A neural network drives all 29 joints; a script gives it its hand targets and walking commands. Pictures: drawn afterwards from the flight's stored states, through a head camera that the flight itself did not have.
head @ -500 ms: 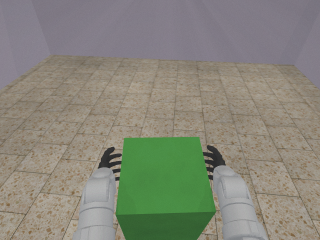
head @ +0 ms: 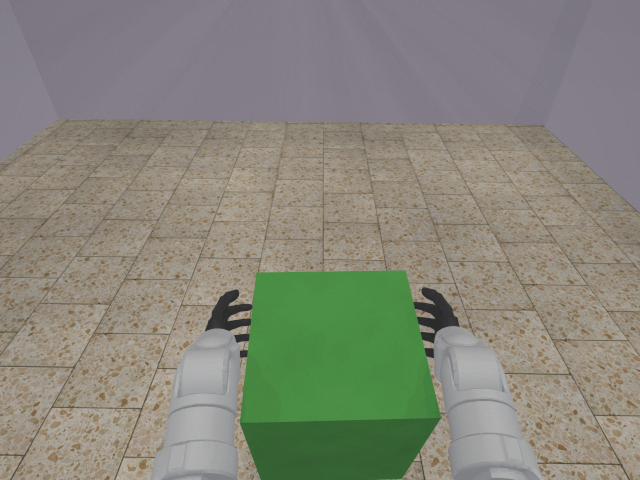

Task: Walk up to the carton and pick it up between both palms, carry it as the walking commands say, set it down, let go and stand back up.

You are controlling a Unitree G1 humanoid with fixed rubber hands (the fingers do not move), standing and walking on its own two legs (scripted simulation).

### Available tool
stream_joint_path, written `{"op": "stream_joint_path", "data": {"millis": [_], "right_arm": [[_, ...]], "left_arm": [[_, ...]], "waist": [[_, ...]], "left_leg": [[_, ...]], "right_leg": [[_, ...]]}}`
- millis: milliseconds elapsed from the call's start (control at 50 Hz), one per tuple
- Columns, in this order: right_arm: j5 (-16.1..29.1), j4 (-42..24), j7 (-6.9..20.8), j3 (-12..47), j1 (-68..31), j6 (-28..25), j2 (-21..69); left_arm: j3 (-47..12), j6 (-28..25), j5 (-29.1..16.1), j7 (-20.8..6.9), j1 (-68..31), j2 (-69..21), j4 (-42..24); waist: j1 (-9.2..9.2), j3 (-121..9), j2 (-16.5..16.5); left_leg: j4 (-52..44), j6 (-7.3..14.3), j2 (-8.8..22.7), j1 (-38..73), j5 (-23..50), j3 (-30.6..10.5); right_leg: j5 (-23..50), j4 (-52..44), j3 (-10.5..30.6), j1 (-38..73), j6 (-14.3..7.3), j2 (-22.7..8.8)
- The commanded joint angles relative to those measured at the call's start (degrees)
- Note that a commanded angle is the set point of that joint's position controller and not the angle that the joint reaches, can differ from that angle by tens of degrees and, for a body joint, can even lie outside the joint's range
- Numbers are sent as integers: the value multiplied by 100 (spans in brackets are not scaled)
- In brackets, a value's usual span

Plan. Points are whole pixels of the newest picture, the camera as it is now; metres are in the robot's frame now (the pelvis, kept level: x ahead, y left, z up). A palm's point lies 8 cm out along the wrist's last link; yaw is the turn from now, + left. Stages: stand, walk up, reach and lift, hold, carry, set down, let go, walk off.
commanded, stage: reach and lift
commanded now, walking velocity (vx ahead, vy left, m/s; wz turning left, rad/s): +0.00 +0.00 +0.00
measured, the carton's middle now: (331, 379) +0.30 +0.01 -0.04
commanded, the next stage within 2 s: hold in 0.92 s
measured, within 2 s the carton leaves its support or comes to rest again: neither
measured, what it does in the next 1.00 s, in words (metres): stands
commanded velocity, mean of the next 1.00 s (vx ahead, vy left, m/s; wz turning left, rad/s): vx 0.00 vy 0.00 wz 0.00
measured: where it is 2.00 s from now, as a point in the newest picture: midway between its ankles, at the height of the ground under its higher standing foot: outside the picture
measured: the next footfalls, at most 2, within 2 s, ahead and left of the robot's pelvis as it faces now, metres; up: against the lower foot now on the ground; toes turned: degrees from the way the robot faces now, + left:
right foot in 2.00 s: +0.02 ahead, -0.10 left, +0.00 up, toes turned +22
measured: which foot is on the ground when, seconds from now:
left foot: down 0.00-1.00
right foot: down 0.00-1.00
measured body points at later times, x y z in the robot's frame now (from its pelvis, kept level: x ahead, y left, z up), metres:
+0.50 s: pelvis +0.01 +0.00 +0.00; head -0.04 +0.00 +0.45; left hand +0.31 +0.15 +0.04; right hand +0.31 -0.15 +0.04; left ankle +0.04 +0.12 -0.74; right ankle +0.00 -0.12 -0.74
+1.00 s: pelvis +0.00 +0.00 +0.00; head -0.06 +0.01 +0.45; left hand +0.30 +0.15 +0.04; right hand +0.29 -0.15 +0.04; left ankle +0.04 +0.12 -0.74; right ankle +0.00 -0.12 -0.74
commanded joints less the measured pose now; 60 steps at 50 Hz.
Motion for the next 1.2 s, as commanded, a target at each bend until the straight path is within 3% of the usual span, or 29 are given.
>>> {"op": "stream_joint_path", "data": {"millis": [0,220,440,900,1180], "right_arm": [[1641,-245,1542,3038,-3342,-212,5609],[1698,-831,1470,3318,-2794,-99,5478],[1753,-1113,1385,3468,-2422,-11,5530],[1751,-838,1400,3356,-2814,-21,5687],[1744,-817,1465,3302,-2865,-23,5644]], "left_arm": [[-3310,-222,-1833,-1610,-3427,-5765,-131],[-3508,-219,-1875,-1576,-2786,-5707,-460],[-3670,-221,-1932,-1589,-2561,-5551,-804],[-3565,-242,-1858,-1715,-2952,-5584,-501],[-3535,-214,-1851,-1696,-2887,-5725,-389]], "waist": [[-26,-1429,108],[-83,-1474,65],[-125,-1423,18],[-181,-1238,28],[-191,-1259,100]], "left_leg": [[-253,-84,-47,1021,634,216],[-270,-61,-87,1153,1225,175],[-267,-45,-160,1066,1203,190],[-247,-27,-144,838,331,222],[-300,-53,-91,927,413,165]], "right_leg": [[543,-539,-322,-507,-17,77],[1184,-571,-309,-350,36,115],[1373,-580,-309,-226,78,109],[456,-583,-361,-465,12,63],[433,-564,-388,-507,-34,96]]}}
